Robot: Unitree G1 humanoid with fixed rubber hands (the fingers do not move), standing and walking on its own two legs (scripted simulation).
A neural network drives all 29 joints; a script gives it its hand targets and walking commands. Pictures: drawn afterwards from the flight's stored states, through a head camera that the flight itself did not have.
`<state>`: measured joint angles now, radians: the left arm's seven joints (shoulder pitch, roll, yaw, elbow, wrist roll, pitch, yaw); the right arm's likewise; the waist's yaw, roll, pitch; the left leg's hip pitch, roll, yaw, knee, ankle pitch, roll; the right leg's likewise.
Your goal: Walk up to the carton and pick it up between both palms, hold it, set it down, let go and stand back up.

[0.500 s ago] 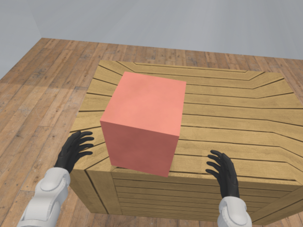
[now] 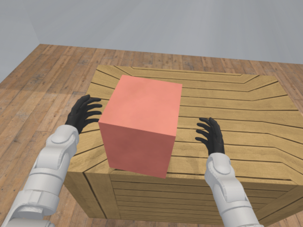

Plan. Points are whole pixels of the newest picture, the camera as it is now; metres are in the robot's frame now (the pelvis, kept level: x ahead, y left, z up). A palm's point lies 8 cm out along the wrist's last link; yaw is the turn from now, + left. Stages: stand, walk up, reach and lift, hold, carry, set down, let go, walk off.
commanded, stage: reach and lift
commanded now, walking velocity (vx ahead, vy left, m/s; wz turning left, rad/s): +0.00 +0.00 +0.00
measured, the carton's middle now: (144, 127) +0.44 +0.02 -0.02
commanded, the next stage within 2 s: none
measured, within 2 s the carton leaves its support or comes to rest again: neither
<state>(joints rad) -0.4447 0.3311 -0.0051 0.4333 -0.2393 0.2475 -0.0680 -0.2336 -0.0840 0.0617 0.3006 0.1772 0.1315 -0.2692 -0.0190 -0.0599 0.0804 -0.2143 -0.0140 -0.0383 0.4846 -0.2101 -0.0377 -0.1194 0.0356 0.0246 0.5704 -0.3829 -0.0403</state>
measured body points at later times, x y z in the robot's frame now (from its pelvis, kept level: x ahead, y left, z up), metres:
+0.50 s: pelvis -0.01 +0.00 +0.00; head +0.01 +0.02 +0.45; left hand +0.45 +0.19 +0.12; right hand +0.39 -0.16 +0.10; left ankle +0.04 +0.15 -0.73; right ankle -0.05 -0.08 -0.73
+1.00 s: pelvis +0.00 +0.00 +0.00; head +0.05 +0.02 +0.45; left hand +0.48 +0.19 +0.10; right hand +0.43 -0.17 +0.09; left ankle +0.04 +0.15 -0.73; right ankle -0.05 -0.08 -0.73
